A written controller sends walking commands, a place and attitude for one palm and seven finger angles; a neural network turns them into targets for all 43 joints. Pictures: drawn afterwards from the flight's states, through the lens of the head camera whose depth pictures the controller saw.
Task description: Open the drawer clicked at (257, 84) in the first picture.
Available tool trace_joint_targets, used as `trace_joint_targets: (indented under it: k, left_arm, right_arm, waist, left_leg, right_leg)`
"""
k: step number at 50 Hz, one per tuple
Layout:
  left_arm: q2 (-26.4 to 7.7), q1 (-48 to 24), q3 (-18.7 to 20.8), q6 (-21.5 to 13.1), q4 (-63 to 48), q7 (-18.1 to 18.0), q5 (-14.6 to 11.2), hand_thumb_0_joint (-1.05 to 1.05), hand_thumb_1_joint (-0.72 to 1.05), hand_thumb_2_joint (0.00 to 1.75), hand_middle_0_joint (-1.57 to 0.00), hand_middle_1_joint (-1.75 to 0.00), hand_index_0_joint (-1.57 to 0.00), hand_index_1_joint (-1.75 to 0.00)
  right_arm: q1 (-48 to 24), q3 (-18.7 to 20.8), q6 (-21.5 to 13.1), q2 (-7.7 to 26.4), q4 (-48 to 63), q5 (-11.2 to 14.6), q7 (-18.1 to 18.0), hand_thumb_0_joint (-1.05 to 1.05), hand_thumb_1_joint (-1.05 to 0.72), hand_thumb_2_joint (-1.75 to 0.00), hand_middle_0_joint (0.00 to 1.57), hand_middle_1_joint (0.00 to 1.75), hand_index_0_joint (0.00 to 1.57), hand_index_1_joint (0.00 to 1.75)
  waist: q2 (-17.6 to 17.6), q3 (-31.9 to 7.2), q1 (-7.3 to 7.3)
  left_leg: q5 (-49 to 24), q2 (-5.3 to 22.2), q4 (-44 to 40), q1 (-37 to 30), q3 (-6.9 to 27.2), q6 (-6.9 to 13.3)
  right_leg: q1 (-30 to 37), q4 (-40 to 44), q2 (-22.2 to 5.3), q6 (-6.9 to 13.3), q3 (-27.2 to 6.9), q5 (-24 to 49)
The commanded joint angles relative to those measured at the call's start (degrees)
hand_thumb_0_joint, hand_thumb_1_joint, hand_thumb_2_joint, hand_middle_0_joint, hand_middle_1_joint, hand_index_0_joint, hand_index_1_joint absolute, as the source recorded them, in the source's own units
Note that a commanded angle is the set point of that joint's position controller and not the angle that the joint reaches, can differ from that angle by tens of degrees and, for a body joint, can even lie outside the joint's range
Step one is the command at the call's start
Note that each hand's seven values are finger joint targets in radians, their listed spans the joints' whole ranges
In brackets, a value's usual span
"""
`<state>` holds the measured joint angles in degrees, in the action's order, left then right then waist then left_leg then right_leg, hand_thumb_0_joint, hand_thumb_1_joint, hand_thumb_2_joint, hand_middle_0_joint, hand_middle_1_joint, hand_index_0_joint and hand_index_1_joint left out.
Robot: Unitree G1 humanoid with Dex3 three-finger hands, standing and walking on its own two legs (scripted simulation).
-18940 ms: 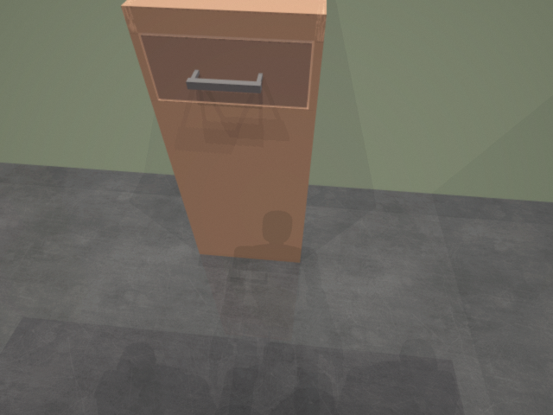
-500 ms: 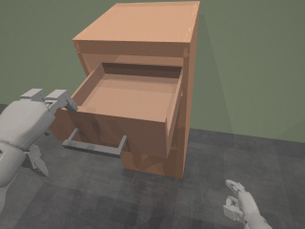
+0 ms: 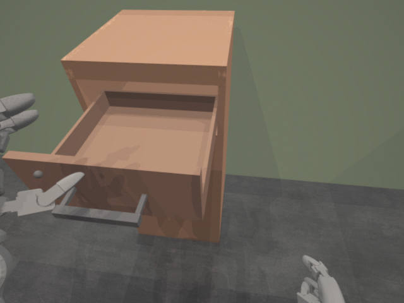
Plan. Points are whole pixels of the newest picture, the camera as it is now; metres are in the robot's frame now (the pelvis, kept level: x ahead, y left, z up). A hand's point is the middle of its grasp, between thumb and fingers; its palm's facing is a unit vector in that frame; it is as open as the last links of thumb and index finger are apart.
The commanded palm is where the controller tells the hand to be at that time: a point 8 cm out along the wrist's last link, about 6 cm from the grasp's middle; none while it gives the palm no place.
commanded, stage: draw the hand back to the body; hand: left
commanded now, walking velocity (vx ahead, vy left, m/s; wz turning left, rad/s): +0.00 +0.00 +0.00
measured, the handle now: (101, 206) +0.27 +0.24 +0.06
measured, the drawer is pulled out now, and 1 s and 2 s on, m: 0.30 0.30 0.30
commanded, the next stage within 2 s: step back with the hand held close in 0.48 s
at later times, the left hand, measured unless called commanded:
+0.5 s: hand (28, 186) +0.18 +0.23 +0.25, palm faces +0.51 -0.78 -0.36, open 7.6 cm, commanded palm +0.12 +0.27 +0.25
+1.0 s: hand (8, 212) +0.15 +0.25 +0.23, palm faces +0.38 -0.72 -0.58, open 7.4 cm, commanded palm +0.08 +0.30 +0.25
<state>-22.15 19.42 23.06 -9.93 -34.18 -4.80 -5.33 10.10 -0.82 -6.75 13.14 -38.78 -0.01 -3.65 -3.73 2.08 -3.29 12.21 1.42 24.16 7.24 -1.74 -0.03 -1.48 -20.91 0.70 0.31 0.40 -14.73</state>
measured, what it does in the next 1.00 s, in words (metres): shifts its weight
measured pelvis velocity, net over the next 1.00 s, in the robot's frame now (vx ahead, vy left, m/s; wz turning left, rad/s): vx -0.05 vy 0.02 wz -0.01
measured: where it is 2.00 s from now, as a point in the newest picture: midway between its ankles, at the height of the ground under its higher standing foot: outside the picture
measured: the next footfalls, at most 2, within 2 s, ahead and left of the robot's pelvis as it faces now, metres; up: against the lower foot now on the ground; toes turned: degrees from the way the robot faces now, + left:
right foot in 1.62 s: -0.23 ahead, -0.06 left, +0.00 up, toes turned -3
left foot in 1.82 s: -0.17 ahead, +0.15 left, +0.00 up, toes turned +3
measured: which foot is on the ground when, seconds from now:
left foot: down 0.00-1.00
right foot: down 0.00-1.00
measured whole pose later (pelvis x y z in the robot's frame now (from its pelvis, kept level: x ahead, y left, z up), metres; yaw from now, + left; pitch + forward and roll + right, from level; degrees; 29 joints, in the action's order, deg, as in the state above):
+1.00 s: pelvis -0.05 +0.02 -0.01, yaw +0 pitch +1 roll -1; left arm -30.3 30.5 31.3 -12.3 -42.4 -5.9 -3.7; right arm 10.1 1.5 -2.4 13.9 -31.1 1.2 -3.4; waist -1.5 2.3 -0.3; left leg 9.3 1.0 28.9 20.3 -2.3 1.6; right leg -15.3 -27.2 0.1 -1.2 -0.1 -12.5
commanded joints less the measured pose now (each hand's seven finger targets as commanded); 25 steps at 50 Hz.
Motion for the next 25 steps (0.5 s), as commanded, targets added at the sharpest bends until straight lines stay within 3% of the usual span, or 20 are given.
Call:
trace_joint_targets:
  k: [1,9,10,14,16,23,25]
  left_arm:
    - [-9.2,-4.7,6.8,-2.1,-9.6,-1.3,-0.6,0.00,0.44,0.70,-0.23,-0.59,-0.23,-0.59]
    - [-10.2,-3.3,7.9,-1.9,-11.2,-1.7,-0.4,0.00,0.73,0.82,-0.21,-0.41,-0.21,-0.41]
    - [-9.5,-3.5,7.3,-1.8,-11.1,-1.7,-0.4,0.00,0.76,0.84,-0.21,-0.39,-0.21,-0.39]
    - [-9.7,-5.0,7.3,-1.4,-10.7,-1.8,-0.2,0.00,0.90,0.90,-0.20,-0.30,-0.20,-0.30]
    - [-9.3,-5.0,6.9,-1.2,-10.3,-1.7,-0.2,0.00,0.90,0.90,-0.20,-0.30,-0.20,-0.30]
    - [-10.0,-4.9,7.4,-1.1,-11.2,-1.8,-0.1,0.00,0.90,0.90,-0.20,-0.30,-0.20,-0.30]
    - [-9.4,-5.0,6.9,-1.2,-11.4,-1.8,-0.1,0.00,0.90,0.90,-0.20,-0.30,-0.20,-0.30]
  right_arm:
    - [-9.6,2.0,-2.7,4.9,10.4,0.4,-0.3,0.00,-0.90,-0.90,0.20,0.30,0.20,0.30]
    - [-9.4,1.9,-2.8,4.6,10.6,0.1,-0.7,0.00,-0.90,-0.90,0.20,0.30,0.20,0.30]
    - [-9.2,1.8,-2.7,4.6,10.6,0.1,-0.6,0.00,-0.90,-0.90,0.20,0.30,0.20,0.30]
    - [-9.3,1.8,-2.9,4.5,10.3,0.0,-0.7,0.00,-0.90,-0.90,0.20,0.30,0.20,0.30]
    - [-9.5,1.8,-2.6,4.5,10.5,0.0,-0.6,0.00,-0.90,-0.90,0.20,0.30,0.20,0.30]
    - [-10.0,1.8,-2.7,4.4,10.6,-0.1,-0.6,0.00,-0.90,-0.90,0.20,0.30,0.20,0.30]
    - [-9.8,1.7,-2.7,4.3,10.6,-0.1,-0.5,0.00,-0.90,-0.90,0.20,0.30,0.20,0.30]
  waist:
    - [0.7,-6.6,-0.88]
    - [-0.3,-6.2,-1.05]
    - [1.2,-5.8,-0.91]
    - [-0.6,-5.1,-0.68]
    - [1.2,-5.3,-0.89]
    - [-0.5,-6.0,-1.36]
    - [0.5,-5.8,-1.09]
  left_leg:
    - [-12.5,0.6,-2.1,-6.2,-0.7,0.6]
    - [-11.6,0.3,-1.9,-6.4,-0.7,0.6]
    - [-11.8,0.2,-1.9,-6.1,-0.4,0.5]
    - [-11.4,0.1,-1.7,-6.6,-0.6,0.6]
    - [-11.8,0.2,-1.7,-6.5,-0.4,0.6]
    - [-11.7,0.0,-1.7,-6.8,-0.4,0.6]
    - [-11.1,0.1,-1.9,-6.5,0.0,0.5]
  right_leg:
    - [-5.2,3.2,-0.3,0.3,1.8,14.7]
    - [-5.7,3.9,-0.3,0.3,1.4,14.3]
    - [-5.7,3.8,-0.1,0.3,1.6,14.3]
    - [-6.5,4.3,-0.3,0.2,1.3,14.1]
    - [-6.1,4.0,-0.2,0.1,1.4,14.3]
    - [-5.8,4.2,-0.3,0.3,1.1,14.4]
    - [-5.8,4.0,-0.3,0.2,1.5,13.5]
